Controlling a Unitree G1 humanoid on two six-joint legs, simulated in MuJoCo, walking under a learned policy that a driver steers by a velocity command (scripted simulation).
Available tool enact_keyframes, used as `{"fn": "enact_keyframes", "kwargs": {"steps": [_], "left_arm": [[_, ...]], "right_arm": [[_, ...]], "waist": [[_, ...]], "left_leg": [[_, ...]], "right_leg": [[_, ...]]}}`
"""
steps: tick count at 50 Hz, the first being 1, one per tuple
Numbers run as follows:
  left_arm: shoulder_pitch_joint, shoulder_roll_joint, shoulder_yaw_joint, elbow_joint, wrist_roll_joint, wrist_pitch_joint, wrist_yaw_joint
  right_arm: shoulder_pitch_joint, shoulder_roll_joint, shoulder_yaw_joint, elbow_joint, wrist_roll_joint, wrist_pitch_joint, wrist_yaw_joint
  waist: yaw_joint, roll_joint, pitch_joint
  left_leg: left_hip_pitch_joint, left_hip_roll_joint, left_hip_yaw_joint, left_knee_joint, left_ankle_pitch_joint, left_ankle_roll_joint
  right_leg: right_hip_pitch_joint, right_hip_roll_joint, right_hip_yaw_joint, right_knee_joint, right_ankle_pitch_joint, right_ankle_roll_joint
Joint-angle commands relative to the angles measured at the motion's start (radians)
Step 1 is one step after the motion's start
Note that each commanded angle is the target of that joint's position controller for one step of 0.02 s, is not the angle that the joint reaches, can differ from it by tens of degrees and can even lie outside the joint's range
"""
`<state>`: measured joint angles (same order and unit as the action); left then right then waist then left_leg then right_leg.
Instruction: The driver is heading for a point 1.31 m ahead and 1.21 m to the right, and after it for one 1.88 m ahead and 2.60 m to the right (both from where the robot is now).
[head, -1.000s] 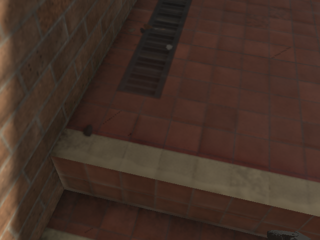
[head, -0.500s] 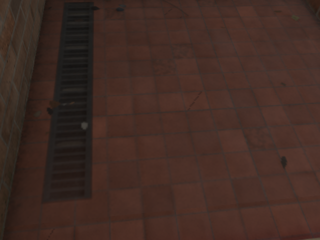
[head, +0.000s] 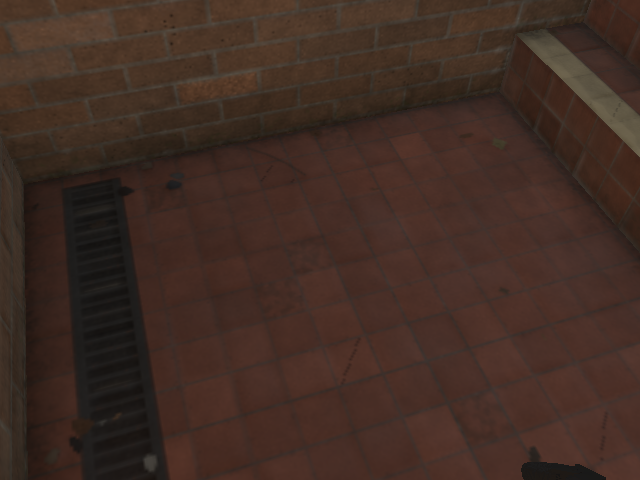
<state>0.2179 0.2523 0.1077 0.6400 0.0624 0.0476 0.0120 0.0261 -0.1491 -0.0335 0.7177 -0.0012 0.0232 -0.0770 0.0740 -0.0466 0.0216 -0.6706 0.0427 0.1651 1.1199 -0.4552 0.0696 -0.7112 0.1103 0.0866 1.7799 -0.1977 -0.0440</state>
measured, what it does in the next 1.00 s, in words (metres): climbs, turning right: right foot, then left foot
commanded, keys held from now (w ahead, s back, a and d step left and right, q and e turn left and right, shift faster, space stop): e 0.18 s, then no key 0.50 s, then e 0.32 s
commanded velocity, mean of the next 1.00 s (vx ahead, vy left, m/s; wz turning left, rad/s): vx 0.01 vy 0.00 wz -0.33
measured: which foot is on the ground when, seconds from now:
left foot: down 0.00-0.26, up 0.28-0.64, down 0.66-1.00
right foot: up 0.00-0.24, down 0.26-1.00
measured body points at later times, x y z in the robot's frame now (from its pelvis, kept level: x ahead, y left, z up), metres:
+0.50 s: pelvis +0.10 -0.01 +0.09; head +0.10 -0.04 +0.54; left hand +0.27 +0.20 +0.01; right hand +0.24 -0.29 -0.01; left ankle +0.14 +0.14 -0.57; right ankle +0.13 -0.11 -0.65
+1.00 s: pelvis +0.17 +0.02 +0.07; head +0.18 +0.00 +0.52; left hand +0.40 +0.20 -0.01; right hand +0.24 -0.27 -0.02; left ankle +0.19 +0.13 -0.65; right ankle +0.13 -0.11 -0.65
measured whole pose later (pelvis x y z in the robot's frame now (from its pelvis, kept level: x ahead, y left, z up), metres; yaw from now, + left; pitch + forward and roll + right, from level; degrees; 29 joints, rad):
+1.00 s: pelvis +0.17 +0.02 +0.07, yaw -21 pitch +1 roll +1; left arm 0.24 0.22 0.08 0.62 0.02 -0.03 -0.03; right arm 0.15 -0.19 -0.05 0.66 -0.02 0.01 -0.05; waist 0.00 0.01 -0.01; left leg -0.28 0.05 0.13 0.63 -0.36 0.00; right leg -0.34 0.02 0.10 0.66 -0.34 0.01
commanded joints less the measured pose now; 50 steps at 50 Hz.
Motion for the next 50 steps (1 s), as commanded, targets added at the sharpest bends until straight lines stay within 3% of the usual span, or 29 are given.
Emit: {"fn": "enact_keyframes", "kwargs": {"steps": [1, 2, 4, 5, 6, 7, 8, 9, 10, 12, 13, 14, 15, 16, 18, 19, 21, 23, 28, 31, 32, 33, 34, 35, 36, 38, 41, 44, 50], "left_arm": [[0.144, -0.004, -0.016, -0.05, -0.01, 0.03, 0.018], [0.091, 0.026, -0.005, -0.079, -0.009, 0.039, 0.025], [0.024, 0.034, -0.002, -0.121, -0.011, 0.052, 0.028], [0.041, 0.052, -0.003, -0.13, -0.022, 0.058, 0.03], [0.044, 0.025, -0.025, -0.134, -0.06, 0.056, 0.014], [0.002, 0.025, -0.03, -0.15, -0.075, 0.054, -0.005], [-0.028, 0.04, -0.027, -0.144, -0.082, 0.043, -0.026], [-0.028, 0.056, -0.017, -0.149, -0.078, 0.042, -0.043], [0.003, 0.066, -0.012, -0.147, -0.064, 0.042, -0.05], [0.095, 0.02, -0.023, -0.09, -0.05, 0.002, -0.034], [0.111, 0.025, -0.027, -0.089, -0.037, -0.031, -0.031], [0.106, 0.125, -0.009, -0.151, -0.015, -0.05, -0.017], [0.186, 0.148, 0.006, -0.156, -0.026, -0.043, 0.0], [0.181, 0.121, -0.007, -0.155, -0.016, -0.044, 0.015], [0.084, 0.071, -0.031, -0.183, -0.009, -0.045, 0.025], [0.062, 0.043, -0.039, -0.185, -0.026, -0.043, 0.028], [0.06, 0.021, -0.05, -0.18, -0.032, -0.051, 0.024], [0.089, 0.017, -0.053, -0.152, -0.026, -0.067, 0.016], [0.078, 0.032, -0.048, -0.09, -0.028, -0.086, -0.021], [0.058, 0.026, -0.046, -0.06, -0.05, -0.074, -0.042], [0.082, 0.001, -0.05, -0.043, -0.054, -0.076, -0.045], [0.095, -0.037, -0.059, -0.036, -0.055, -0.083, -0.044], [0.141, -0.065, -0.06, -0.034, -0.062, -0.09, -0.045], [0.071, -0.067, -0.064, -0.05, -0.052, -0.082, -0.042], [0.041, -0.033, -0.053, -0.051, -0.045, -0.081, -0.039], [0.031, 0.014, -0.033, -0.046, -0.046, -0.084, -0.04], [0.027, 0.025, -0.019, -0.05, -0.047, -0.094, -0.053], [0.012, -0.005, -0.025, -0.074, -0.049, -0.089, -0.042], [0.044, 0.069, 0.001, -0.097, -0.045, -0.086, -0.036]], "right_arm": [[-0.052, 0.009, 0.006, -0.056, -0.027, -0.056, -0.007], [-0.015, -0.019, -0.001, -0.07, -0.019, -0.06, -0.007], [0.034, -0.076, -0.013, -0.074, -0.017, -0.07, -0.009], [0.062, -0.085, -0.007, -0.061, -0.034, -0.053, 0.002], [0.069, -0.108, -0.007, -0.08, -0.04, -0.042, 0.004], [0.108, -0.136, -0.015, -0.081, -0.043, -0.026, 0.005], [0.157, -0.165, -0.028, -0.067, -0.045, -0.008, -0.007], [0.139, -0.211, -0.038, -0.085, -0.044, -0.011, -0.008], [0.106, -0.214, -0.04, -0.1, -0.036, -0.016, -0.007], [0.087, -0.192, -0.034, -0.093, -0.03, -0.01, 0.007], [0.171, -0.16, -0.031, -0.066, -0.045, -0.007, 0.021], [0.133, -0.113, -0.017, -0.124, -0.026, -0.002, 0.036], [0.046, -0.162, -0.034, -0.155, -0.004, 0.009, 0.028], [0.031, -0.149, -0.031, -0.158, 0.002, 0.01, 0.029], [0.003, -0.128, -0.023, -0.153, -0.017, -0.002, 0.027], [0.013, -0.149, -0.035, -0.14, -0.017, 0.003, 0.023], [0.046, -0.147, -0.039, -0.12, -0.017, 0.014, 0.025], [0.053, -0.121, -0.032, -0.107, -0.012, 0.02, 0.034], [0.036, -0.085, -0.016, -0.091, -0.006, 0.016, 0.051], [0.089, -0.068, -0.014, -0.061, -0.01, 0.01, 0.038], [0.106, -0.066, -0.009, -0.06, -0.022, 0.004, 0.036], [0.119, -0.093, -0.007, -0.075, -0.033, -0.011, 0.035], [0.081, -0.152, -0.012, -0.096, -0.032, -0.025, 0.029], [0.021, -0.151, -0.018, -0.097, -0.012, -0.029, 0.024], [-0.003, -0.125, -0.012, -0.103, -0.006, -0.036, 0.023], [0.034, -0.134, -0.017, -0.103, -0.007, -0.042, 0.015], [0.08, -0.14, -0.029, -0.114, -0.01, -0.037, 0.011], [0.105, -0.149, -0.038, -0.122, -0.015, -0.029, 0.009], [0.063, -0.142, -0.05, -0.159, -0.013, -0.03, 0.028]], "waist": [[0.053, 0.072, 0.021], [0.038, 0.094, 0.016], [0.015, 0.138, -0.01], [0.01, 0.193, -0.018], [0.006, 0.307, -0.038], [-0.04, 0.302, -0.036], [-0.088, 0.271, -0.05], [-0.079, 0.315, -0.061], [-0.061, 0.301, -0.069], [-0.026, 0.138, -0.088], [-0.032, -0.011, -0.083], [-0.016, -0.257, -0.071], [0.052, -0.26, -0.123], [0.029, -0.197, -0.129], [-0.015, -0.111, -0.11], [-0.029, -0.083, -0.104], [-0.05, -0.031, -0.111], [-0.047, -0.015, -0.117], [-0.063, -0.086, -0.064], [-0.099, -0.055, -0.052], [-0.101, -0.022, -0.054], [-0.095, 0.025, -0.059], [-0.039, 0.157, -0.052], [-0.038, 0.286, -0.028], [-0.043, 0.27, -0.033], [-0.059, 0.243, -0.087], [-0.074, 0.191, -0.14], [-0.076, 0.16, -0.128], [-0.072, -0.034, -0.129]], "left_leg": [[0.04, 0.214, -0.288, -0.48, 0.068, 0.08], [0.076, 0.243, -0.289, -0.486, 0.265, 0.083], [0.152, 0.275, -0.269, -0.498, 0.339, 0.09], [0.246, 0.251, -0.198, -0.569, 0.354, 0.092], [0.271, 0.24, -0.138, -0.635, 0.3, 0.067], [0.281, 0.198, -0.092, -0.654, 0.121, 0.056], [0.33, 0.157, -0.063, -0.681, 0.05, 0.072], [0.319, 0.22, -0.101, -0.718, 0.052, 0.065], [0.296, 0.247, -0.125, -0.71, 0.046, 0.052], [0.274, 0.196, -0.049, -0.586, -0.009, 0.008], [0.207, 0.143, 0.034, -0.446, -0.041, -0.031], [-0.027, 0.035, 0.072, -0.229, -0.145, -0.101], [-0.002, -0.006, -0.106, -0.112, -0.208, -0.094], [0.003, -0.003, -0.17, -0.019, -0.173, -0.098], [-0.027, 0.011, -0.214, 0.024, -0.049, -0.108], [-0.021, 0.012, -0.221, 0.034, -0.01, -0.115], [0.005, 0.008, -0.227, 0.028, 0.038, -0.126], [0.039, 0.0, -0.216, -0.001, 0.071, -0.126], [0.23, -0.008, -0.177, -0.299, 0.13, -0.11], [0.447, -0.04, -0.123, -0.59, 0.203, -0.09], [0.524, -0.002, -0.18, -0.654, 0.268, -0.085], [0.58, 0.104, -0.31, -0.731, 0.268, -0.072], [0.561, 0.192, -0.401, -0.768, 0.285, -0.048], [0.436, 0.155, -0.396, -0.773, 0.215, -0.024], [0.427, 0.125, -0.365, -0.772, 0.208, -0.027], [0.512, 0.103, -0.309, -0.722, 0.382, -0.021], [0.597, 0.106, -0.26, -0.646, 0.564, 0.001], [0.574, 0.123, -0.225, -0.636, 0.508, 0.007], [0.444, 0.048, -0.074, -0.52, 0.326, -0.069]], "right_leg": [[-0.059, -0.072, -0.007, -0.077, -0.02, 0.013], [-0.056, -0.077, -0.003, -0.085, -0.041, 0.029], [-0.081, -0.08, 0.008, -0.132, -0.007, 0.031], [-0.093, -0.083, -0.081, -0.312, -0.064, 0.041], [0.007, -0.121, -0.086, -0.59, -0.252, 0.048], [0.103, -0.11, -0.136, -0.752, -0.305, 0.042], [0.173, -0.075, -0.228, -0.865, -0.384, 0.04], [0.26, -0.11, -0.204, -0.861, -0.325, 0.014], [0.328, -0.129, -0.174, -0.9, -0.236, -0.004], [0.487, -0.078, -0.218, -1.147, -0.031, -0.018], [0.588, -0.111, -0.1, -1.266, -0.032, -0.002], [0.668, -0.386, 0.366, -1.43, -0.029, -0.072], [0.625, -0.462, 0.48, -1.462, 0.117, -0.183], [0.607, -0.45, 0.447, -1.465, 0.062, -0.23], [0.573, -0.381, 0.338, -1.49, -0.103, -0.209], [0.563, -0.359, 0.307, -1.498, -0.101, -0.206], [0.552, -0.334, 0.25, -1.514, -0.082, -0.194], [0.546, -0.319, 0.204, -1.529, -0.069, -0.188], [0.424, -0.258, 0.095, -1.532, -0.134, -0.16], [0.31, -0.224, 0.055, -1.452, -0.212, -0.12], [0.262, -0.208, 0.054, -1.429, -0.221, -0.078], [0.215, -0.17, 0.021, -1.369, -0.184, -0.035], [0.2, -0.108, -0.041, -1.324, -0.136, -0.011], [0.281, -0.109, -0.064, -1.321, -0.052, -0.003], [0.314, -0.108, -0.058, -1.299, -0.016, 0.0], [0.31, -0.098, -0.057, -1.247, 0.027, 0.005], [0.282, -0.094, -0.046, -1.196, 0.076, 0.026], [0.272, -0.091, -0.069, -1.158, 0.037, 0.041], [0.412, -0.173, 0.1, -1.201, 0.362, -0.007]]}}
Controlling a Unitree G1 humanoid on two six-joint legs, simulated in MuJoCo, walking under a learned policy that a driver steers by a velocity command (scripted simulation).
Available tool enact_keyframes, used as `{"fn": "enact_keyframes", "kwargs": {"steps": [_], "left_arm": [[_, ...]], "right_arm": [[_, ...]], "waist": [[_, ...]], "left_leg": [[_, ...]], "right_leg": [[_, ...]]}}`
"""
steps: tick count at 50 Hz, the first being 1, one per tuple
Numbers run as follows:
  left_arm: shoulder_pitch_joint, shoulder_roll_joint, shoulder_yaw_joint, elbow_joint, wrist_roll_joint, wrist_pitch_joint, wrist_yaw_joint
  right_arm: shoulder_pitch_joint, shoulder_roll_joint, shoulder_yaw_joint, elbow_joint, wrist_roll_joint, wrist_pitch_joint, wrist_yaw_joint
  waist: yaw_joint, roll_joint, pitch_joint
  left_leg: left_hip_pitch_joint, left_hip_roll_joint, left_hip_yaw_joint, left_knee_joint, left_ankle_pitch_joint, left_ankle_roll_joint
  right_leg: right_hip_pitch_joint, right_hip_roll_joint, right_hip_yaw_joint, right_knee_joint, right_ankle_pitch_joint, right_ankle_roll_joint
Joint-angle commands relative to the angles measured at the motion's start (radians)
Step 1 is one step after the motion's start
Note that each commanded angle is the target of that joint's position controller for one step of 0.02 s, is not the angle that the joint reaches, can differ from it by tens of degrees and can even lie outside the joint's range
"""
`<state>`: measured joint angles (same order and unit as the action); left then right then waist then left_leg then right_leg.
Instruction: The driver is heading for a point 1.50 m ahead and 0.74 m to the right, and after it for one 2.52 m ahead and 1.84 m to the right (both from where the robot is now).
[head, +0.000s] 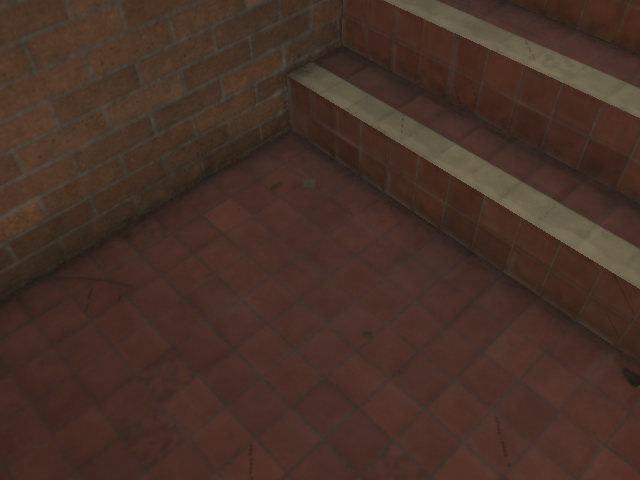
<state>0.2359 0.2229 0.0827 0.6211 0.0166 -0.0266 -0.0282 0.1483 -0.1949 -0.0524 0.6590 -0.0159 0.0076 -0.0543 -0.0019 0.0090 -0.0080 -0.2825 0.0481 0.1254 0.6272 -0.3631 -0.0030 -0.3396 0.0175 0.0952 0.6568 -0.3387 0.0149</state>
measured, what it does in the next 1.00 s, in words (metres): steps on the spot, turning right: left foot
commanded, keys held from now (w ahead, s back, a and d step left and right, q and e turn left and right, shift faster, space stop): e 1.00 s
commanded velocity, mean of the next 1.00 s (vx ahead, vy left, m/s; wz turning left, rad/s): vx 0.00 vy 0.00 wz -0.57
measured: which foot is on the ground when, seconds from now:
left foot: down 0.00-0.40, up 0.42-0.88, down 0.90-1.00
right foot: down 0.00-0.90, up 0.92-1.00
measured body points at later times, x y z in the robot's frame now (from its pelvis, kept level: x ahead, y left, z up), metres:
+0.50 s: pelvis +0.01 -0.01 +0.00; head +0.02 -0.05 +0.45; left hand +0.22 +0.19 -0.07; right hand +0.08 -0.30 -0.12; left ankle -0.01 +0.12 -0.66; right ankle +0.01 -0.08 -0.72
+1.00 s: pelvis +0.06 +0.03 +0.01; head +0.09 +0.04 +0.46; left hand +0.34 +0.18 -0.09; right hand +0.04 -0.29 -0.08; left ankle +0.13 +0.10 -0.72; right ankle +0.00 -0.07 -0.68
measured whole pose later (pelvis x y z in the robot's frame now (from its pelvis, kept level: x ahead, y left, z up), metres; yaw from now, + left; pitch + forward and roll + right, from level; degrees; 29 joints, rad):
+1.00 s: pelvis +0.06 +0.03 +0.01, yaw -35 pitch +1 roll +0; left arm 0.24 0.33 0.08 0.57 0.03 0.05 -0.03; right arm 0.14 -0.27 -0.03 0.69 -0.03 0.05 -0.03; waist 0.02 -0.04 0.01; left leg -0.31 0.01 0.05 0.57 -0.28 0.03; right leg -0.46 0.11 0.13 0.92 -0.42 0.01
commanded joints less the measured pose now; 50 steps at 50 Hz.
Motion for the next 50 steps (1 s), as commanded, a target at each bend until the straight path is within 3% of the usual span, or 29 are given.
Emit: {"fn": "enact_keyframes", "kwargs": {"steps": [1, 4, 6, 8, 9, 12, 15, 17, 19, 20, 21, 22, 23, 24, 25, 27, 29, 32, 33, 37, 39, 42, 44, 45, 46, 47, 48, 49, 50], "left_arm": [[0.034, 0.115, 0.032, -0.083, 0.0, -0.01, 0.007], [0.046, 0.146, 0.043, -0.096, -0.002, -0.001, 0.015], [0.015, 0.141, 0.04, -0.114, -0.002, 0.003, 0.016], [-0.024, 0.111, 0.032, -0.133, -0.005, 0.002, 0.008], [-0.038, 0.076, 0.025, -0.131, -0.013, 0.007, -0.003], [-0.107, 0.083, 0.028, -0.16, -0.013, 0.043, -0.044], [-0.07, 0.071, 0.025, -0.151, -0.025, 0.063, -0.05], [-0.05, 0.073, 0.025, -0.144, -0.031, 0.054, -0.044], [-0.001, 0.048, 0.017, -0.139, -0.023, 0.036, -0.029], [0.056, 0.138, 0.04, -0.148, 0.008, 0.025, -0.017], [0.142, 0.255, 0.071, -0.151, -0.02, 0.029, -0.014], [0.197, 0.237, 0.069, -0.141, -0.029, 0.03, -0.013], [0.175, 0.201, 0.055, -0.144, -0.018, 0.031, -0.007], [0.11, 0.183, 0.045, -0.167, 0.006, 0.034, 0.0], [0.049, 0.161, 0.035, -0.177, 0.008, 0.041, -0.001], [0.016, 0.148, 0.031, -0.178, 0.009, 0.045, -0.005], [0.031, 0.15, 0.029, -0.165, 0.017, 0.04, -0.019], [0.053, 0.169, 0.034, -0.153, 0.012, 0.037, -0.027], [0.054, 0.177, 0.035, -0.152, 0.013, 0.052, -0.027], [0.077, 0.202, 0.036, -0.157, 0.008, 0.071, -0.009], [0.07, 0.236, 0.045, -0.16, 0.021, 0.064, 0.001], [0.0, 0.234, 0.043, -0.163, 0.015, 0.055, 0.007], [-0.066, 0.22, 0.036, -0.167, -0.01, 0.057, 0.007], [-0.069, 0.163, 0.018, -0.179, -0.011, 0.054, 0.004], [0.031, 0.095, 0.003, -0.163, -0.001, 0.053, 0.002], [0.02, 0.194, 0.022, -0.164, 0.012, 0.06, -0.001], [-0.037, 0.239, 0.034, -0.15, 0.023, 0.065, 0.003], [-0.041, 0.235, 0.034, -0.135, 0.024, 0.068, 0.008], [-0.021, 0.23, 0.031, -0.11, 0.014, 0.073, 0.004]], "right_arm": [[-0.07, -0.097, -0.032, -0.108, 0.005, -0.011, 0.01], [-0.08, -0.097, -0.034, -0.124, 0.008, -0.004, 0.019], [-0.052, -0.103, -0.035, -0.121, 0.007, 0.0, 0.022], [-0.023, -0.132, -0.042, -0.11, 0.002, 0.007, 0.019], [0.004, -0.148, -0.044, -0.083, 0.0, 0.015, 0.022], [0.037, -0.156, -0.036, -0.056, 0.002, 0.021, 0.024], [-0.045, -0.152, -0.024, -0.059, -0.015, 0.002, 0.027], [-0.07, -0.166, -0.028, -0.053, -0.011, 0.005, 0.038], [-0.048, -0.187, -0.042, -0.012, 0.003, 0.023, 0.051], [-0.019, -0.169, -0.046, -0.024, 0.002, 0.034, 0.059], [-0.084, -0.141, -0.034, -0.117, 0.011, 0.044, 0.066], [-0.111, -0.134, -0.029, -0.114, 0.006, 0.052, 0.069], [-0.12, -0.121, -0.026, -0.104, 0.001, 0.055, 0.068], [-0.148, -0.103, -0.021, -0.097, -0.005, 0.047, 0.066], [-0.143, -0.113, -0.026, -0.093, -0.015, 0.048, 0.068], [-0.078, -0.139, -0.038, -0.068, -0.012, 0.056, 0.071], [-0.061, -0.118, -0.034, -0.049, -0.008, 0.062, 0.082], [-0.113, -0.104, -0.026, -0.053, -0.007, 0.066, 0.084], [-0.151, -0.088, -0.018, -0.065, -0.02, 0.075, 0.084], [-0.175, -0.113, -0.009, -0.074, -0.019, 0.079, 0.053], [-0.185, -0.108, -0.001, -0.077, -0.027, 0.062, 0.035], [-0.136, -0.142, -0.004, -0.063, -0.012, 0.044, 0.016], [-0.027, -0.138, -0.002, -0.04, -0.016, 0.031, 0.008], [0.009, -0.185, -0.011, -0.023, -0.03, 0.024, 0.001], [0.014, -0.249, -0.015, -0.046, -0.04, 0.02, 0.0], [0.006, -0.318, -0.034, -0.043, -0.024, 0.025, 0.006], [-0.01, -0.264, -0.024, -0.04, -0.013, 0.024, 0.014], [-0.048, -0.234, -0.014, -0.024, -0.002, 0.029, 0.026], [-0.066, -0.214, -0.006, -0.027, 0.004, 0.032, 0.03]], "waist": [[0.009, -0.115, -0.104], [0.011, -0.158, -0.098], [-0.011, -0.131, -0.092], [-0.035, -0.007, -0.075], [-0.04, 0.072, -0.075], [-0.071, 0.2, -0.055], [-0.02, 0.184, 0.023], [-0.009, 0.174, 0.013], [0.034, 0.077, -0.008], [0.059, -0.165, -0.035], [0.078, -0.371, -0.103], [0.097, -0.262, -0.163], [0.082, -0.145, -0.142], [0.062, -0.108, -0.07], [0.034, -0.114, -0.007], [0.005, -0.115, -0.034], [-0.014, -0.072, -0.089], [0.0, -0.091, -0.081], [0.014, -0.102, -0.083], [0.028, -0.139, -0.018], [0.04, -0.148, -0.02], [0.011, -0.155, -0.058], [-0.055, -0.129, -0.069], [-0.041, -0.011, -0.086], [0.001, 0.202, -0.095], [-0.014, 0.194, -0.038], [-0.01, 0.174, -0.001], [0.02, 0.162, 0.072], [0.034, 0.154, 0.071]], "left_leg": [[0.031, 0.031, -0.029, -0.004, 0.194, -0.004], [0.006, 0.006, -0.032, 0.033, 0.081, -0.009], [0.054, 0.022, -0.05, 0.003, 0.059, 0.0], [0.168, 0.097, -0.091, -0.085, 0.109, 0.023], [0.213, 0.172, -0.113, -0.148, 0.189, 0.048], [0.196, 0.336, -0.177, -0.214, 0.315, 0.127], [0.096, 0.316, -0.083, -0.222, 0.293, 0.127], [0.077, 0.277, -0.009, -0.183, 0.268, 0.094], [0.011, 0.233, 0.089, -0.059, 0.174, 0.03], [-0.156, 0.145, 0.169, 0.229, 0.012, -0.021], [-0.348, -0.007, 0.084, 0.399, -0.295, -0.05], [-0.388, -0.026, -0.045, 0.514, -0.343, -0.035], [-0.407, -0.014, -0.096, 0.592, -0.273, -0.041], [-0.417, 0.007, -0.114, 0.605, -0.178, -0.046], [-0.399, 0.022, -0.114, 0.589, -0.123, -0.049], [-0.35, 0.005, -0.115, 0.619, -0.052, -0.059], [-0.347, -0.003, -0.125, 0.583, -0.003, -0.056], [-0.344, -0.021, -0.124, 0.47, 0.032, -0.051], [-0.348, -0.029, -0.131, 0.433, 0.037, -0.059], [-0.339, -0.041, -0.143, 0.273, -0.02, -0.044], [-0.287, -0.051, -0.138, 0.201, -0.039, -0.03], [-0.144, -0.057, -0.158, 0.084, -0.041, 0.004], [0.079, -0.057, -0.145, -0.141, 0.112, 0.036], [0.196, 0.072, -0.262, -0.243, 0.079, 0.058], [0.281, 0.292, -0.462, -0.35, -0.036, 0.087], [0.154, 0.331, -0.589, -0.397, -0.206, 0.172], [0.105, 0.325, -0.587, -0.402, -0.275, 0.164], [0.026, 0.293, -0.518, -0.405, -0.177, 0.149], [0.021, 0.249, -0.421, -0.406, -0.089, 0.133]], "right_leg": [[0.064, -0.099, 0.136, -0.09, 0.54, -0.083], [0.065, -0.129, 0.239, -0.126, 0.589, -0.121], [0.001, -0.107, 0.232, -0.122, 0.529, -0.11], [-0.132, -0.027, 0.118, -0.049, 0.415, -0.056], [-0.171, 0.039, -0.026, 0.054, 0.341, -0.023], [-0.259, 0.014, -0.112, 0.314, -0.203, -0.015], [-0.218, -0.042, -0.127, 0.328, -0.213, -0.014], [-0.112, -0.012, -0.177, 0.18, -0.134, -0.026], [0.077, -0.002, -0.154, -0.118, 0.119, -0.043], [0.227, -0.147, 0.138, -0.258, 0.288, -0.072], [0.32, -0.316, 0.483, -0.261, 0.645, -0.177], [0.385, -0.339, 0.528, -0.268, 0.616, -0.243], [0.352, -0.344, 0.489, -0.28, 0.443, -0.273], [0.265, -0.308, 0.412, -0.307, 0.364, -0.26], [0.18, -0.267, 0.348, -0.317, 0.406, -0.235], [0.138, -0.197, 0.268, -0.311, 0.518, -0.216], [0.175, -0.172, 0.251, -0.292, 0.559, -0.214], [0.159, -0.146, 0.257, -0.321, 0.376, -0.206], [0.166, -0.133, 0.285, -0.328, 0.3, -0.207], [0.146, -0.126, 0.368, -0.364, 0.029, -0.24], [0.129, -0.128, 0.391, -0.357, 0.011, -0.242], [0.093, -0.124, 0.44, -0.307, 0.096, -0.229], [-0.019, -0.08, 0.421, -0.241, 0.106, -0.157], [-0.109, -0.011, 0.328, -0.125, -0.025, -0.089], [-0.215, 0.104, 0.139, 0.14, -0.214, -0.028], [-0.32, 0.127, 0.013, 0.287, -0.204, -0.018], [-0.332, 0.056, 0.008, 0.389, -0.152, -0.005], [-0.308, 0.034, 0.034, 0.408, -0.102, 0.007], [-0.275, 0.019, 0.027, 0.431, -0.06, 0.028]]}}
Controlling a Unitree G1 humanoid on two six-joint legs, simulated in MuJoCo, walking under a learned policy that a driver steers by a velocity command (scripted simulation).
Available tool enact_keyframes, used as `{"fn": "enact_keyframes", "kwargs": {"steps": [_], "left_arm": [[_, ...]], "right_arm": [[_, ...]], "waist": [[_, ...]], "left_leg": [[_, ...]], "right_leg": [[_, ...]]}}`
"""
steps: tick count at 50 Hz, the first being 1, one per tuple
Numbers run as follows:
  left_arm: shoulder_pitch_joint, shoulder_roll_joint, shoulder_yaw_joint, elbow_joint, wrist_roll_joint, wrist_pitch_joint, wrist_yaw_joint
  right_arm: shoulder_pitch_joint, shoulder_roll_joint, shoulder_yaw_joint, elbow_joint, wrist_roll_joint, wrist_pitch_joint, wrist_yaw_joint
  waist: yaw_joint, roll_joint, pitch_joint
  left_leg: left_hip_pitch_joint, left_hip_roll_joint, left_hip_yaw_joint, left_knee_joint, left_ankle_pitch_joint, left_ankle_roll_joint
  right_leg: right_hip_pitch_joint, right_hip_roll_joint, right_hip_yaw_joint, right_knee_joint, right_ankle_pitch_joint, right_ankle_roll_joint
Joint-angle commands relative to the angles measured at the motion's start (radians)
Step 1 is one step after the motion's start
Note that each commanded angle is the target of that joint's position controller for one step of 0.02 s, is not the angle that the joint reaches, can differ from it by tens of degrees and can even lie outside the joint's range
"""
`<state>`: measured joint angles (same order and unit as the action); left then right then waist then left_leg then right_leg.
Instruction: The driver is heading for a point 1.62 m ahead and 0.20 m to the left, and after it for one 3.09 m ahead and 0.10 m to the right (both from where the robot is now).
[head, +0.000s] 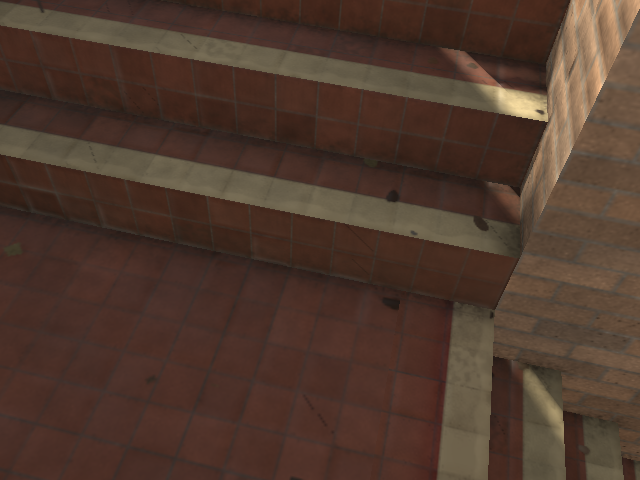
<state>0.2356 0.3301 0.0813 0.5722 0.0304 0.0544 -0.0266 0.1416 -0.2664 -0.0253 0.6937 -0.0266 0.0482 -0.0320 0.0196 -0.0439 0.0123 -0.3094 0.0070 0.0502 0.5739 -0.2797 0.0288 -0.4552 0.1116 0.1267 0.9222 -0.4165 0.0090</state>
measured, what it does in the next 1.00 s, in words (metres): walks ahead: right foot, then left foot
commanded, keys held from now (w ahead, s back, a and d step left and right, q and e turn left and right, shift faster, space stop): e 0.12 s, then no key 0.18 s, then w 0.70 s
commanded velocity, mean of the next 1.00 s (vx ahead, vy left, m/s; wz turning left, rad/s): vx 0.24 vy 0.00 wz -0.21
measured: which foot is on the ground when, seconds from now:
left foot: down 0.00-0.30, up 0.32-0.66, down 0.68-1.00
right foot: up 0.00-0.28, down 0.30-0.68, up 0.70-1.00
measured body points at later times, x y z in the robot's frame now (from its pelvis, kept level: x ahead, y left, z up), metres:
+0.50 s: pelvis +0.08 +0.00 +0.01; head +0.08 -0.02 +0.46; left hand +0.25 +0.21 -0.09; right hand +0.15 -0.29 -0.11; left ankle +0.09 +0.12 -0.68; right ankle +0.04 -0.11 -0.73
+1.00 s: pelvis +0.29 +0.02 +0.01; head +0.32 +0.04 +0.46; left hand +0.45 +0.24 -0.13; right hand +0.18 -0.20 -0.12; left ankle +0.19 +0.11 -0.73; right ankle +0.37 -0.13 -0.68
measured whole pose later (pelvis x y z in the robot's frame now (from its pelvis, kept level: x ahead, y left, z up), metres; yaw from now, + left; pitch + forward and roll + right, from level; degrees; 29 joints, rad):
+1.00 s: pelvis +0.29 +0.02 +0.01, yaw -9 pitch +2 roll -1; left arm 0.18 0.25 0.03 0.86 0.04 -0.03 -0.06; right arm 0.52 -0.18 -0.01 0.96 -0.01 -0.09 0.00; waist -0.05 -0.03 0.02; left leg 0.01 -0.05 0.03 0.27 -0.32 0.08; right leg -0.63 -0.03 -0.04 0.85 -0.08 -0.05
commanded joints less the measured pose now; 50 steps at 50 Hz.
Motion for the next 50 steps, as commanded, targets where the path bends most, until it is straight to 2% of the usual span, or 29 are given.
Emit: {"fn": "enact_keyframes", "kwargs": {"steps": [1, 3, 6, 10, 12, 13, 14, 15, 16, 17, 18, 19, 20, 21, 25, 30, 32, 33, 34, 35, 36, 37, 38, 40, 43, 46, 47, 48, 50], "left_arm": [[-0.017, 0.125, 0.034, -0.048, -0.008, -0.005, -0.006], [-0.032, 0.107, 0.025, -0.033, -0.004, 0.001, -0.003], [-0.096, 0.069, 0.004, -0.048, -0.01, 0.008, -0.006], [-0.162, 0.035, -0.02, -0.052, -0.016, 0.006, 0.0], [-0.118, 0.011, -0.033, -0.023, -0.015, -0.003, 0.001], [-0.107, 0.003, -0.034, -0.007, -0.006, -0.009, 0.013], [-0.105, -0.016, -0.043, -0.005, 0.003, -0.016, 0.023], [-0.1, 0.014, -0.041, -0.01, 0.016, -0.024, 0.023], [-0.041, 0.123, -0.018, -0.01, 0.027, -0.028, 0.032], [0.069, 0.117, -0.008, 0.029, 0.01, -0.024, 0.033], [0.089, 0.121, -0.008, 0.056, 0.012, -0.026, 0.031], [0.077, 0.118, -0.011, 0.082, 0.02, -0.026, 0.031], [0.065, 0.103, -0.019, 0.096, 0.022, -0.03, 0.033], [0.041, 0.087, -0.023, 0.103, 0.021, -0.033, 0.034], [-0.014, 0.062, -0.028, 0.122, 0.019, -0.058, 0.021], [-0.004, 0.097, -0.01, 0.156, 0.013, -0.082, 0.012], [-0.026, 0.094, -0.011, 0.17, -0.005, -0.074, 0.007], [-0.005, 0.054, -0.016, 0.182, -0.019, -0.075, -0.002], [-0.028, 0.008, -0.026, 0.157, -0.011, -0.068, -0.012], [-0.005, -0.017, -0.032, 0.123, -0.001, -0.081, -0.023], [0.039, 0.001, -0.025, 0.133, 0.008, -0.091, -0.016], [0.012, 0.033, -0.017, 0.144, 0.006, -0.098, -0.015], [0.014, 0.038, -0.013, 0.169, 0.004, -0.108, -0.019], [0.069, 0.019, -0.016, 0.229, 0.019, -0.108, -0.022], [0.032, 0.008, -0.021, 0.245, 0.01, -0.107, -0.026], [-0.1, -0.039, -0.038, 0.21, 0.019, -0.105, -0.027], [-0.103, -0.039, -0.041, 0.229, 0.017, -0.1, -0.034], [-0.138, -0.037, -0.046, 0.214, 0.013, -0.1, -0.036], [-0.204, -0.045, -0.055, 0.202, -0.001, -0.101, -0.042]], "right_arm": [[-0.06, -0.137, -0.03, -0.057, 0.018, -0.01, 0.003], [-0.036, -0.108, -0.021, -0.053, 0.017, -0.023, -0.003], [0.042, -0.123, -0.024, -0.023, 0.006, -0.028, -0.004], [0.078, -0.142, -0.029, 0.005, 0.004, -0.026, 0.003], [0.071, -0.149, -0.035, 0.001, 0.01, -0.021, 0.001], [0.064, -0.154, -0.035, -0.001, 0.019, -0.015, -0.006], [0.085, -0.143, -0.034, 0.003, 0.019, -0.012, -0.004], [0.094, -0.137, -0.038, -0.005, -0.001, -0.018, 0.014], [0.1, -0.033, -0.001, -0.056, 0.009, -0.029, 0.034], [0.059, -0.081, -0.008, -0.031, 0.015, -0.012, 0.032], [0.016, -0.13, -0.025, -0.032, 0.009, -0.004, 0.042], [-0.033, -0.138, -0.031, -0.041, 0.004, -0.003, 0.05], [-0.049, -0.136, -0.032, -0.041, 0.0, 0.0, 0.052], [-0.034, -0.136, -0.033, -0.031, -0.005, -0.002, 0.053], [-0.011, -0.111, -0.031, 0.009, -0.011, -0.022, 0.067], [-0.073, -0.092, -0.019, -0.001, -0.015, -0.043, 0.068], [0.066, -0.091, -0.023, 0.057, -0.021, -0.042, 0.066], [0.21, -0.105, -0.033, 0.128, -0.001, -0.047, 0.067], [0.325, -0.178, -0.048, 0.16, 0.003, -0.061, 0.065], [0.409, -0.29, -0.07, 0.153, 0.015, -0.069, 0.054], [0.392, -0.277, -0.069, 0.168, 0.009, -0.077, 0.046], [0.266, -0.203, -0.054, 0.134, 0.006, -0.086, 0.045], [0.19, -0.153, -0.044, 0.114, 0.0, -0.1, 0.047], [0.178, -0.097, -0.032, 0.118, 0.009, -0.13, 0.041], [0.247, -0.077, -0.025, 0.155, 0.015, -0.157, 0.037], [0.362, -0.059, -0.015, 0.209, 0.026, -0.157, 0.031], [0.384, -0.075, -0.017, 0.212, 0.025, -0.158, 0.03], [0.431, -0.062, -0.012, 0.241, 0.026, -0.155, 0.029], [0.451, -0.056, -0.008, 0.262, 0.008, -0.148, 0.026]], "waist": [[0.011, 0.217, 0.032], [-0.003, 0.186, 0.0], [-0.031, 0.175, -0.033], [-0.059, 0.227, -0.041], [-0.052, 0.248, -0.09], [-0.028, 0.221, -0.084], [-0.019, 0.192, -0.105], [-0.014, 0.122, -0.174], [-0.006, -0.183, -0.279], [0.084, -0.185, -0.304], [0.092, -0.153, -0.2], [0.083, -0.123, -0.116], [0.066, -0.138, -0.048], [0.039, -0.133, -0.022], [-0.016, -0.102, -0.009], [-0.023, -0.104, 0.024], [-0.107, -0.091, 0.026], [-0.131, -0.047, -0.01], [-0.175, 0.144, 0.006], [-0.18, 0.388, -0.041], [-0.126, 0.309, 0.021], [-0.065, 0.204, 0.124], [-0.035, 0.153, 0.119], [-0.013, 0.171, 0.062], [-0.008, 0.157, 0.028], [-0.044, 0.139, 0.031], [-0.055, 0.162, 0.02], [-0.076, 0.169, 0.028], [-0.083, 0.175, 0.07]], "left_leg": [[0.068, 0.264, -0.276, -0.342, -0.084, 0.096], [0.104, 0.251, -0.173, -0.303, 0.13, 0.103], [0.219, 0.247, -0.097, -0.265, 0.286, 0.113], [0.24, 0.228, -0.021, -0.202, 0.479, 0.113], [0.252, 0.203, 0.008, -0.125, 0.591, 0.104], [0.229, 0.192, 0.025, -0.065, 0.653, 0.08], [0.152, 0.198, 0.047, -0.034, 0.573, 0.038], [0.008, 0.181, 0.076, 0.03, 0.386, -0.011], [-0.181, 0.105, 0.129, 0.156, -0.086, -0.052], [-0.201, 0.067, 0.059, 0.219, -0.307, -0.036], [-0.274, 0.057, 0.028, 0.298, -0.327, -0.04], [-0.32, 0.053, 0.003, 0.342, -0.293, -0.042], [-0.337, 0.056, -0.004, 0.356, -0.254, -0.045], [-0.311, 0.06, -0.014, 0.351, -0.198, -0.051], [-0.215, 0.037, -0.006, 0.324, -0.039, -0.06], [-0.076, 0.028, 0.008, 0.128, -0.039, -0.028], [0.167, -0.025, 0.046, 0.003, -0.026, -0.006], [0.317, -0.03, 0.042, 0.004, -0.031, -0.008], [0.389, 0.152, -0.211, -0.181, -0.217, 0.01], [0.452, 0.372, -0.647, -0.393, -0.523, 0.084], [0.309, 0.424, -0.853, -0.485, -0.715, 0.171], [0.215, 0.394, -0.74, -0.473, -0.668, 0.17], [0.171, 0.328, -0.61, -0.456, -0.518, 0.142], [0.167, 0.211, -0.386, -0.439, -0.168, 0.092], [0.235, 0.173, -0.242, -0.392, 0.228, 0.068], [0.293, 0.152, -0.157, -0.348, 0.483, 0.081], [0.351, 0.157, -0.147, -0.333, 0.576, 0.101], [0.373, 0.166, -0.158, -0.341, 0.612, 0.108], [0.381, 0.172, -0.141, -0.338, 0.66, 0.12]], "right_leg": [[-0.142, -0.078, -0.026, 0.187, 0.046, 0.045], [-0.125, -0.078, -0.065, 0.202, 0.071, 0.056], [-0.137, -0.095, -0.087, 0.115, 0.04, 0.056], [-0.017, -0.077, -0.128, -0.136, -0.004, 0.033], [0.09, -0.035, -0.18, -0.273, 0.057, 0.018], [0.149, -0.027, -0.2, -0.402, 0.204, 0.004], [0.276, -0.06, -0.148, -0.531, 0.322, -0.014], [0.481, -0.161, -0.013, -0.533, 0.438, -0.038], [0.674, -0.383, 0.246, -0.455, 0.808, -0.154], [0.64, -0.45, 0.314, -0.496, 0.67, -0.255], [0.605, -0.435, 0.316, -0.559, 0.501, -0.276], [0.542, -0.413, 0.306, -0.61, 0.369, -0.261], [0.476, -0.389, 0.267, -0.648, 0.302, -0.241], [0.415, -0.354, 0.224, -0.682, 0.224, -0.216], [0.272, -0.29, 0.137, -0.749, 0.045, -0.171], [0.161, -0.297, 0.112, -0.72, -0.038, -0.163], [0.024, -0.276, 0.097, -0.621, -0.024, -0.157], [-0.034, -0.227, 0.047, -0.511, -0.072, -0.142], [-0.136, -0.118, -0.065, -0.223, -0.106, -0.095], [-0.348, -0.02, -0.129, 0.08, -0.224, -0.064], [-0.382, -0.049, -0.019, 0.209, -0.163, -0.093], [-0.397, -0.119, -0.029, 0.214, -0.032, -0.109], [-0.34, -0.152, -0.044, 0.171, 0.068, -0.109], [-0.233, -0.164, -0.085, 0.162, 0.211, -0.09], [-0.233, -0.156, -0.128, 0.131, 0.318, -0.078], [-0.24, -0.139, -0.173, -0.013, 0.351, -0.058], [-0.256, -0.129, -0.192, -0.028, 0.35, -0.059], [-0.262, -0.127, -0.195, -0.063, 0.34, -0.057], [-0.253, -0.122, -0.217, -0.149, 0.335, -0.057]]}}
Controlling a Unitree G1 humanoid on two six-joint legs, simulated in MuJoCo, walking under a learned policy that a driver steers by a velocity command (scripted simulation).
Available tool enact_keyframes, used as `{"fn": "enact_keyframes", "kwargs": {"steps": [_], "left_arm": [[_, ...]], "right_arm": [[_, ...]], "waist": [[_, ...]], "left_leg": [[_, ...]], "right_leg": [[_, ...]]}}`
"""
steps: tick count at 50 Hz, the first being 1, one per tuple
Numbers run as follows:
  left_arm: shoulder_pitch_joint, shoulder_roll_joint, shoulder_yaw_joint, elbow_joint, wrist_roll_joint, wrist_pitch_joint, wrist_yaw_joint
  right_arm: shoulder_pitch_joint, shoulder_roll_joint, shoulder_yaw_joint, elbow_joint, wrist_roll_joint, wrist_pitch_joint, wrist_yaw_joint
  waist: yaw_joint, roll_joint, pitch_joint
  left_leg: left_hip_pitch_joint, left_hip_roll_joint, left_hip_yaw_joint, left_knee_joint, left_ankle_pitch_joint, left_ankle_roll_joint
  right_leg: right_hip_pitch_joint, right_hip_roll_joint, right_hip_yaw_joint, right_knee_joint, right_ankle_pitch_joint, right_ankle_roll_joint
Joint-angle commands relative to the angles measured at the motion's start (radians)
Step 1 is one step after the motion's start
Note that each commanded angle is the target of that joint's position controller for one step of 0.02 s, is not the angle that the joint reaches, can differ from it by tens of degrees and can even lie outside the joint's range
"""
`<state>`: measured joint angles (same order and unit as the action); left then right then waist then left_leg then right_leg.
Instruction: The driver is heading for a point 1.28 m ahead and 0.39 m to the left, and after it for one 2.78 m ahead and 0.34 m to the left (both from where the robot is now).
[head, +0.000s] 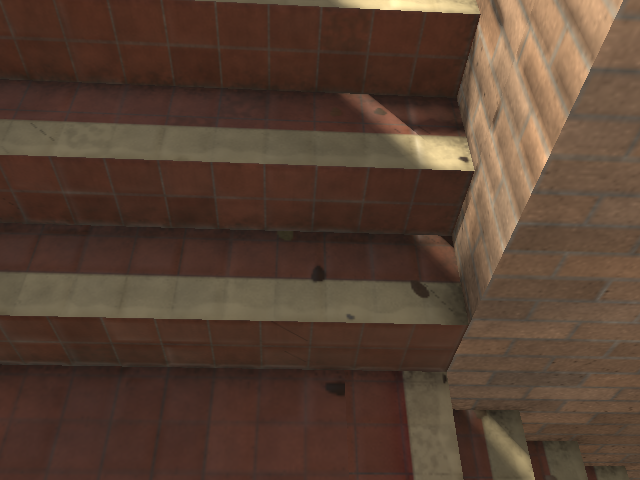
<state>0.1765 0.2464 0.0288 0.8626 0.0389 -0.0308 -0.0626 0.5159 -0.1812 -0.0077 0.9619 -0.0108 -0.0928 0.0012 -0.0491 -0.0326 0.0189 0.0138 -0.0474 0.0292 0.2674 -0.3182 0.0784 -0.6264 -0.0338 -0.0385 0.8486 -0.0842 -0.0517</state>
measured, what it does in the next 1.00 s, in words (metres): walks ahead: right foot, then left foot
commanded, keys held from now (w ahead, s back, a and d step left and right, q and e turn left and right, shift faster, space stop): w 0.84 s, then w+q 0.16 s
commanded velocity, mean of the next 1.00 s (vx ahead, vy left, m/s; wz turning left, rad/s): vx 0.49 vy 0.00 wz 0.02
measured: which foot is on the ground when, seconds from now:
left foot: down 0.00-0.14, up 0.16-0.62, down 0.64-1.00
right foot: up 0.00-0.14, down 0.16-0.64, up 0.66-1.00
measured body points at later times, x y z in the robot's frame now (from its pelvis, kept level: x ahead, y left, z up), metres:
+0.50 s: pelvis +0.28 -0.01 +0.00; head +0.30 -0.02 +0.45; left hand +0.24 +0.23 -0.14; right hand +0.48 -0.24 -0.10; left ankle +0.44 +0.14 -0.69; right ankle +0.21 -0.08 -0.74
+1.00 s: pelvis +0.51 +0.03 +0.00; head +0.52 +0.04 +0.45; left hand +0.63 +0.24 -0.14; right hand +0.46 -0.22 -0.14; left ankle +0.48 +0.10 -0.74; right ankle +0.51 -0.08 -0.53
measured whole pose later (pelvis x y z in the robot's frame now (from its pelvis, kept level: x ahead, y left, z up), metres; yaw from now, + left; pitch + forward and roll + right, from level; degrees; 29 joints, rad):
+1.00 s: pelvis +0.51 +0.03 +0.00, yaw +2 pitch +3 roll +0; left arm 0.18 0.14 0.02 0.85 0.07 0.01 0.03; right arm 0.46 -0.18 -0.01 1.06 -0.02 -0.10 -0.03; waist -0.04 -0.02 -0.05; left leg -0.21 -0.06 0.04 0.41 -0.26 0.10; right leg -0.87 -0.04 -0.05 1.73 -0.28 -0.02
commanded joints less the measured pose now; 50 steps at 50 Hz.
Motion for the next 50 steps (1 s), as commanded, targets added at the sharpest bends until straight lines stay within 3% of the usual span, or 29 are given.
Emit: {"fn": "enact_keyframes", "kwargs": {"steps": [1, 4, 6, 7, 8, 9, 10, 11, 12, 14, 17, 21, 25, 27, 30, 31, 32, 33, 34, 35, 36, 37, 38, 40, 42, 46, 47, 49, 50], "left_arm": [[-0.183, 0.033, -0.007, -0.098, -0.012, -0.017, -0.008], [-0.145, 0.045, -0.009, -0.09, -0.017, -0.006, -0.006], [0.014, 0.083, 0.015, -0.055, -0.003, -0.008, 0.024], [0.174, 0.109, 0.029, -0.005, -0.004, -0.016, 0.049], [0.339, 0.176, 0.051, 0.027, 0.01, -0.026, 0.07], [0.35, 0.236, 0.061, 0.019, 0.04, -0.036, 0.069], [0.296, 0.188, 0.059, 0.031, 0.002, -0.04, 0.062], [0.183, 0.142, 0.047, 0.014, -0.013, -0.048, 0.057], [0.148, 0.085, 0.035, 0.02, -0.018, -0.059, 0.049], [0.141, 0.017, 0.013, 0.05, -0.023, -0.078, 0.051], [0.191, 0.046, 0.016, 0.091, -0.034, -0.105, 0.047], [0.219, 0.067, 0.03, 0.09, -0.023, -0.104, 0.052], [0.253, 0.094, 0.042, 0.094, -0.029, -0.111, 0.053], [0.272, 0.085, 0.044, 0.106, -0.017, -0.108, 0.059], [0.221, 0.072, 0.03, 0.093, -0.01, -0.092, 0.09], [0.199, 0.091, 0.032, 0.086, -0.016, -0.085, 0.089], [0.189, 0.067, 0.02, 0.065, -0.024, -0.089, 0.091], [0.357, -0.086, -0.017, 0.041, -0.051, -0.085, 0.087], [0.363, 0.017, 0.004, 0.092, -0.024, -0.068, 0.102], [0.286, 0.025, 0.007, 0.079, -0.005, -0.064, 0.1], [0.222, 0.037, 0.011, 0.067, 0.001, -0.065, 0.095], [0.173, 0.033, 0.017, 0.057, 0.012, -0.056, 0.092], [0.163, 0.031, 0.022, 0.041, 0.023, -0.042, 0.084], [0.23, -0.034, 0.016, 0.065, 0.022, -0.009, 0.079], [0.191, -0.062, 0.011, 0.043, 0.023, 0.011, 0.082], [0.046, -0.069, 0.0, -0.033, 0.043, 0.03, 0.079], [0.061, -0.103, -0.007, -0.029, 0.033, 0.038, 0.089], [-0.026, -0.065, -0.006, -0.09, 0.028, 0.029, 0.093], [-0.046, -0.087, -0.013, -0.107, 0.01, 0.027, 0.105]], "right_arm": [[0.092, -0.141, -0.024, 0.006, -0.012, -0.005, -0.011], [0.039, -0.181, -0.033, 0.029, -0.008, -0.016, -0.007], [-0.016, -0.208, -0.036, 0.029, -0.008, -0.018, -0.011], [-0.075, -0.225, -0.041, 0.018, -0.005, -0.013, -0.012], [-0.078, -0.187, -0.028, -0.008, -0.003, -0.014, -0.012], [0.032, -0.071, -0.004, -0.019, 0.019, -0.003, -0.002], [-0.067, -0.181, -0.025, -0.023, 0.001, 0.0, -0.002], [-0.152, -0.18, -0.025, -0.061, 0.0, -0.004, 0.006], [-0.18, -0.163, -0.021, -0.059, -0.007, -0.006, 0.007], [-0.167, -0.14, -0.017, -0.06, -0.034, 0.016, 0.014], [-0.204, -0.117, -0.016, -0.077, -0.04, 0.04, 0.029], [-0.448, -0.104, -0.011, -0.152, -0.044, 0.021, 0.032], [-0.58, -0.088, 0.001, -0.188, -0.026, 0.006, 0.024], [-0.517, -0.091, -0.002, -0.162, -0.023, 0.011, 0.012], [-0.408, -0.13, -0.026, -0.127, -0.035, -0.002, -0.001], [-0.246, -0.143, -0.037, -0.071, -0.042, -0.016, -0.01], [-0.079, -0.207, -0.057, -0.024, -0.062, -0.026, -0.024], [-0.058, -0.338, -0.091, -0.022, -0.067, -0.019, -0.028], [-0.11, -0.306, -0.098, -0.026, -0.034, 0.001, -0.024], [-0.25, -0.227, -0.077, -0.062, -0.019, 0.002, -0.021], [-0.32, -0.151, -0.056, -0.074, -0.009, 0.001, -0.016], [-0.309, -0.119, -0.047, -0.065, 0.0, 0.001, -0.018], [-0.298, -0.107, -0.035, -0.04, 0.016, -0.003, -0.026], [-0.201, -0.115, -0.032, 0.008, 0.002, -0.021, -0.024], [-0.162, -0.132, -0.035, 0.03, -0.009, -0.03, -0.017], [-0.109, -0.126, -0.024, 0.044, 0.0, -0.022, -0.036], [-0.058, -0.131, -0.028, 0.061, -0.008, -0.019, -0.038], [-0.014, -0.125, -0.025, 0.055, 0.0, -0.019, -0.043], [0.032, -0.104, -0.02, 0.075, -0.003, -0.018, -0.042]], "waist": [[-0.02, 0.158, 0.083], [0.035, 0.16, 0.079], [0.13, 0.136, -0.021], [0.204, 0.083, -0.107], [0.25, 0.026, -0.216], [0.158, -0.153, -0.294], [0.168, -0.023, -0.211], [0.116, -0.013, -0.073], [0.092, 0.028, -0.012], [0.033, -0.007, 0.02], [0.008, -0.025, 0.012], [0.06, -0.013, 0.054], [0.091, -0.038, 0.042], [0.069, -0.085, -0.017], [0.007, -0.036, -0.057], [-0.062, -0.001, -0.12], [-0.113, 0.039, -0.207], [-0.008, 0.336, -0.317], [-0.009, 0.168, -0.325], [0.036, 0.104, -0.181], [0.044, 0.062, -0.101], [0.048, 0.056, -0.061], [0.067, 0.085, -0.023], [0.089, 0.085, -0.1], [0.09, 0.079, -0.082], [0.07, 0.088, -0.027], [0.053, 0.16, -0.061], [0.03, 0.122, -0.027], [0.034, 0.117, 0.029]], "left_leg": [[0.056, 0.235, -0.119, -0.036, 0.713, 0.081], [-0.022, 0.244, -0.081, -0.004, 0.889, 0.083], [-0.017, 0.263, -0.067, 0.198, 1.092, 0.078], [-0.08, 0.23, -0.041, 0.396, 1.039, 0.058], [-0.262, 0.166, -0.012, 0.675, 0.68, 0.041], [-0.618, -0.028, -0.007, 1.051, -0.162, 0.003], [-0.705, 0.018, -0.1, 1.087, -0.135, 0.018], [-0.702, 0.078, -0.094, 1.031, -0.021, 0.016], [-0.646, 0.103, -0.092, 0.984, 0.024, 0.01], [-0.546, 0.136, -0.088, 0.902, 0.057, -0.02], [-0.567, 0.142, -0.045, 0.836, 0.106, -0.043], [-0.619, 0.141, 0.01, 0.598, 0.264, -0.058], [-0.503, 0.095, 0.044, 0.323, 0.383, -0.055], [-0.45, 0.091, 0.038, 0.358, 0.328, -0.03], [-0.341, 0.022, 0.055, 0.274, 0.194, 0.025], [-0.172, 0.004, 0.071, 0.176, 0.25, 0.045], [0.081, 0.146, -0.051, 0.187, 0.315, 0.074], [0.318, 0.507, -0.509, 0.159, 0.61, 0.26], [0.207, 0.456, -0.593, 0.039, 0.406, 0.282], [0.039, 0.403, -0.469, -0.009, 0.19, 0.238], [-0.082, 0.354, -0.378, -0.056, 0.17, 0.198], [-0.143, 0.321, -0.309, -0.065, 0.241, 0.171], [-0.216, 0.286, -0.235, -0.08, 0.307, 0.159], [-0.186, 0.295, -0.197, 0.005, 0.618, 0.198], [-0.202, 0.289, -0.171, 0.015, 0.523, 0.195], [-0.235, 0.258, -0.217, 0.003, 0.373, 0.208], [-0.205, 0.271, -0.253, 0.011, 0.338, 0.244], [-0.118, 0.293, -0.334, -0.001, 0.177, 0.263], [-0.113, 0.31, -0.36, -0.008, 0.131, 0.261]], "right_leg": [[-0.069, 0.03, -0.066, -0.116, -0.005, -0.004], [0.168, 0.08, -0.088, -0.238, -0.044, -0.049], [0.361, 0.125, -0.092, -0.286, -0.145, -0.08], [0.567, 0.115, -0.067, -0.366, -0.114, -0.105], [0.803, -0.087, 0.155, -0.41, -0.298, -0.149], [0.997, -0.383, 0.724, -0.522, -0.388, -0.298], [0.896, -0.355, 0.777, -0.618, -0.427, -0.303], [0.734, -0.321, 0.593, -0.632, -0.322, -0.274], [0.607, -0.278, 0.483, -0.652, -0.148, -0.246], [0.476, -0.191, 0.305, -0.68, 0.062, -0.178], [0.469, -0.159, 0.196, -0.691, 0.256, -0.164], [0.451, -0.102, 0.094, -0.733, 0.277, -0.133], [0.478, -0.09, 0.056, -0.715, 0.349, -0.095], [0.553, -0.138, 0.069, -0.665, 0.364, -0.107], [0.614, -0.123, 0.048, -0.382, 0.741, -0.08], [0.565, -0.086, 0.034, -0.189, 0.701, -0.063], [0.36, -0.041, 0.025, 0.05, 0.38, -0.046], [0.02, 0.119, -0.047, 0.441, -0.465, -0.001], [0.001, 0.079, 0.062, 0.548, -0.394, -0.018], [-0.011, 0.022, 0.071, 0.539, -0.271, -0.015], [0.008, -0.003, 0.066, 0.491, -0.203, -0.005], [0.024, -0.021, 0.079, 0.467, -0.185, 0.001], [0.051, -0.025, 0.062, 0.44, -0.189, 0.011], [0.027, 0.019, 0.014, 0.671, -0.229, 0.017], [-0.086, 0.01, 0.01, 0.736, -0.222, 0.006], [-0.224, -0.011, -0.014, 0.727, -0.13, 0.038], [-0.266, 0.019, -0.049, 0.922, -0.184, 0.036], [-0.446, -0.017, 0.008, 1.032, -0.202, 0.035], [-0.53, -0.035, 0.023, 1.032, -0.193, 0.028]]}}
